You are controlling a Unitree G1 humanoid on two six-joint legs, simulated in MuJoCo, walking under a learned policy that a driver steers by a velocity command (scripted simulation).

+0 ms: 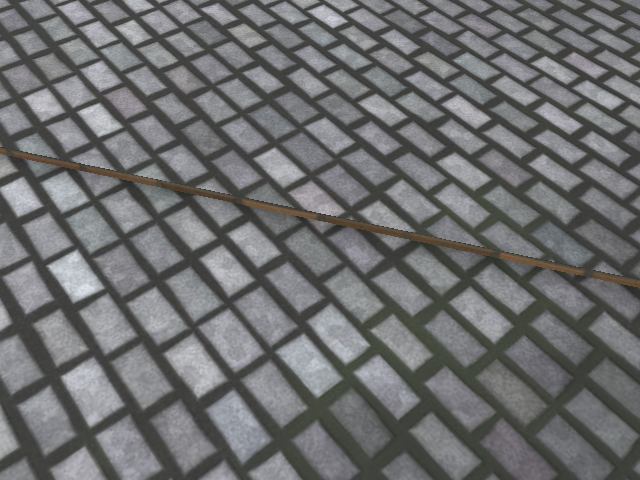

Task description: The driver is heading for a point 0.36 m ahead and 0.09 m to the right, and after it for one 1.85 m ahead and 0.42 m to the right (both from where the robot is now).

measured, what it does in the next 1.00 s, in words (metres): walks ahead, turning right: right foot, then left foot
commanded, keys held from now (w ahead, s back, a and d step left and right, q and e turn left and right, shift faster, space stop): w+e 0.52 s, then w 0.48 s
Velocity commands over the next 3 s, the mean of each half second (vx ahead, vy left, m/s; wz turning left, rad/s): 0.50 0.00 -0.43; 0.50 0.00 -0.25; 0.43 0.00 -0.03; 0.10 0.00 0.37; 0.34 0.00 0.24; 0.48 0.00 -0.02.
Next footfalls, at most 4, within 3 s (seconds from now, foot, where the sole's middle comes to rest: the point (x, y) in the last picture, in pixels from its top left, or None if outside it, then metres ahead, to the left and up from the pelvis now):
0.46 right None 0.37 -0.18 -0.77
0.98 left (369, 363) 0.73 -0.07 -0.77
1.46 right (500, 307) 0.90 -0.40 -0.77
1.92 left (394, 299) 0.91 -0.14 -0.77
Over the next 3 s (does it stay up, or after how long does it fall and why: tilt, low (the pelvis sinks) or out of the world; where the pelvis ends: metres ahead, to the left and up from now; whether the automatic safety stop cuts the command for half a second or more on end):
stays up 1.24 -0.24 0.03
